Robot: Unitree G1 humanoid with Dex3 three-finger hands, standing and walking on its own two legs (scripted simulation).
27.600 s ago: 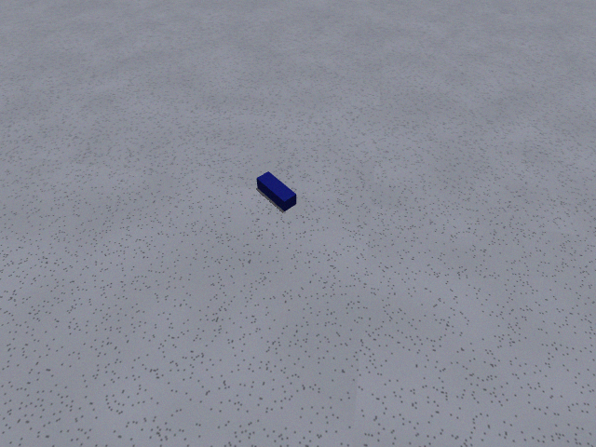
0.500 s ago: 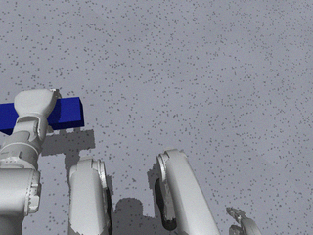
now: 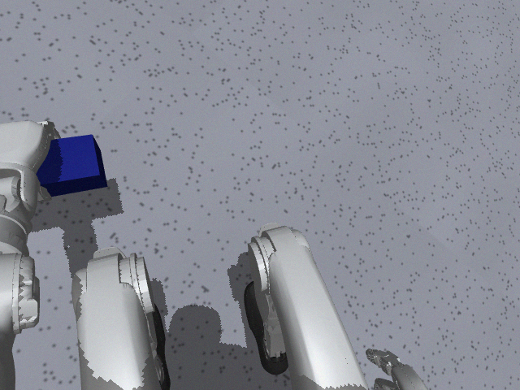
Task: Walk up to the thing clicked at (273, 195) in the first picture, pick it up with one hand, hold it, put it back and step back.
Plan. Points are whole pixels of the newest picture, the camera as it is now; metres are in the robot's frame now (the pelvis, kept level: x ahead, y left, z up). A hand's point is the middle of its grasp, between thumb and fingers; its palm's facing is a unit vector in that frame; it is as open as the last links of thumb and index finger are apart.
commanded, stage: crouch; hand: left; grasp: from above
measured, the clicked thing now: (32, 172) +0.46 +0.28 -0.22
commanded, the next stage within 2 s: lower in 0.32 s
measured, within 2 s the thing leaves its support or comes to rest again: rests again in 1.26 s
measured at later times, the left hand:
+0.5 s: hand (40, 169) +0.46 +0.28 -0.23, palm faces -0.47 -0.08 -0.88, open 10.0 cm
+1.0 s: hand (56, 176) +0.47 +0.27 -0.29, palm faces -0.47 -0.09 -0.88, open 10.0 cm
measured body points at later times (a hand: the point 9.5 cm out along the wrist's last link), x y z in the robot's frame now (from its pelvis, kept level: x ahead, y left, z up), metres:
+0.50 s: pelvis +0.00 +0.00 -0.04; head +0.26 +0.06 +0.32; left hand +0.49 +0.28 -0.18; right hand +0.03 -0.27 -0.15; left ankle +0.08 +0.13 -0.35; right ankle +0.08 -0.13 -0.35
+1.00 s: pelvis +0.00 +0.00 -0.07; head +0.27 +0.07 +0.28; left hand +0.49 +0.27 -0.24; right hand +0.03 -0.27 -0.16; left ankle +0.08 +0.13 -0.35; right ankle +0.08 -0.12 -0.35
